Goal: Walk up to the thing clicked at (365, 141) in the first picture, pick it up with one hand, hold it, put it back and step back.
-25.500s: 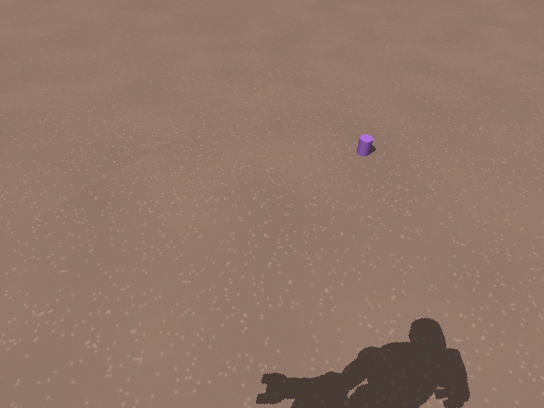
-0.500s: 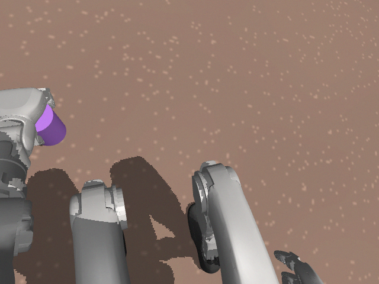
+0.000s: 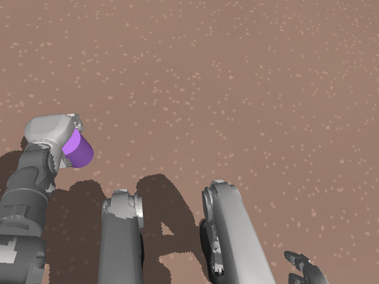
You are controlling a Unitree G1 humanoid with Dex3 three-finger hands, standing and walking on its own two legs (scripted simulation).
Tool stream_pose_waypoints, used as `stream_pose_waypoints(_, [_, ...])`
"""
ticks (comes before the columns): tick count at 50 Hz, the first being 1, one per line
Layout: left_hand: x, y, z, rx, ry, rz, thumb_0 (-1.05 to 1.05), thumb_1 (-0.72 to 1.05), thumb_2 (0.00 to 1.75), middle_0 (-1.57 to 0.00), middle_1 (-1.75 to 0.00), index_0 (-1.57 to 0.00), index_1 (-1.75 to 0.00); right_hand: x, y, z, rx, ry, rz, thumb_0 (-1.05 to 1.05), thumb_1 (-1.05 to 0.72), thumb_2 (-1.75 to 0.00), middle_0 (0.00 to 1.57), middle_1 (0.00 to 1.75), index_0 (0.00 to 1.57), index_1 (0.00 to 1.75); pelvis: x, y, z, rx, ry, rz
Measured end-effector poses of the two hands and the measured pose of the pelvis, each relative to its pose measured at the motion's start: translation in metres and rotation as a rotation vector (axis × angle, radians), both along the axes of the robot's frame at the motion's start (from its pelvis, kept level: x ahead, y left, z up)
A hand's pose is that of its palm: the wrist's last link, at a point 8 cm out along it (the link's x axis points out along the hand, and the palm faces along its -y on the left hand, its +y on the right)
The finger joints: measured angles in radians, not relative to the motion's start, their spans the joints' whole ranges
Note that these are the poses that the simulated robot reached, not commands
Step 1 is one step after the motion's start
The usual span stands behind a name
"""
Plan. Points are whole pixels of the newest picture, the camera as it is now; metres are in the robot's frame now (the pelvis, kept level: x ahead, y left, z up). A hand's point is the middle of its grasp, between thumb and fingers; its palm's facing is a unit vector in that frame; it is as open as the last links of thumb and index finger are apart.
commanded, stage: lift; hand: left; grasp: from above
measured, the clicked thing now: (71, 147) +0.43 +0.25 -0.19
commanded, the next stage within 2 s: hold in 1.16 s
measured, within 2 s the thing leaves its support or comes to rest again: neither
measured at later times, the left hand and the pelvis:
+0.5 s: hand (4, 153) +0.35 +0.25 +0.07, palm faces -0.46 -0.13 -0.88, open 10.1 cm; pelvis +0.02 +0.00 +0.16, yaw +3 degrees
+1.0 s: hand out of the picture +0.34 +0.25 +0.18, palm faces -0.47 -0.11 -0.88, open 10.0 cm; pelvis +0.05 +0.00 +0.28, yaw +4 degrees
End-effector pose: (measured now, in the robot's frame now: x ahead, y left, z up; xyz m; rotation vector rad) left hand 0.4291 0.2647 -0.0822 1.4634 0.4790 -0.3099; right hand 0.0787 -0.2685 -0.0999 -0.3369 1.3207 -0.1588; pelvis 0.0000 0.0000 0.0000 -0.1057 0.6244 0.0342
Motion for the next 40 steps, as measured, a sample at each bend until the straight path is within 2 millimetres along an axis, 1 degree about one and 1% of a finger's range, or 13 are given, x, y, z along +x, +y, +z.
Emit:
stream_pose_waypoints(6, [-0.015,0.001,0.043,0.001,-0.034,0.006,0.01,-0.04,0.63,-0.73,-0.78,-0.63,-0.73,0.024,0.000,0.028,-0.005,-0.071,0.005,0.01,-0.91,-0.90,0.20,0.30,0.21,0.30,0.001,0.000,0.029,0.008,-0.023,0.009])
stream_pose_waypoints(12, [-0.032,0.001,0.094,0.004,-0.037,0.034,0.01,-0.04,0.64,-0.72,-0.78,-0.62,-0.73,0.043,0.003,0.063,0.006,-0.132,-0.001,0.01,-0.91,-0.90,0.20,0.30,0.20,0.30,0.005,0.000,0.067,0.020,-0.062,0.015])
stream_pose_waypoints(21, [-0.060,-0.005,0.176,-0.017,-0.023,0.055,0.01,-0.04,0.65,-0.72,-0.78,-0.62,-0.74,0.061,0.013,0.127,0.033,-0.197,-0.025,0.01,-0.91,-0.90,0.20,0.30,0.20,0.30,0.017,0.001,0.134,0.043,-0.152,0.020])
stream_pose_waypoints(26, [-0.071,-0.007,0.216,-0.012,-0.014,0.051,0.00,-0.05,0.65,-0.73,-0.78,-0.63,-0.73,0.066,0.017,0.164,0.036,-0.226,-0.032,0.01,-0.90,-0.90,0.20,0.30,0.21,0.30,0.024,0.002,0.170,0.055,-0.217,0.025])
stream_pose_waypoints(33, [-0.076,-0.007,0.259,0.008,0.003,0.062,0.00,-0.05,0.64,-0.74,-0.77,-0.64,-0.73,0.067,0.016,0.206,0.039,-0.243,-0.039,0.01,-0.90,-0.90,0.20,0.30,0.21,0.30,0.034,0.001,0.213,0.065,-0.289,0.028])
stream_pose_waypoints(40, [-0.080,-0.012,0.288,0.000,0.013,0.059,0.00,-0.05,0.64,-0.74,-0.77,-0.64,-0.73,0.063,0.014,0.239,0.036,-0.238,-0.047,0.01,-0.91,-0.90,0.20,0.30,0.20,0.30,0.043,0.002,0.247,0.074,-0.344,0.031])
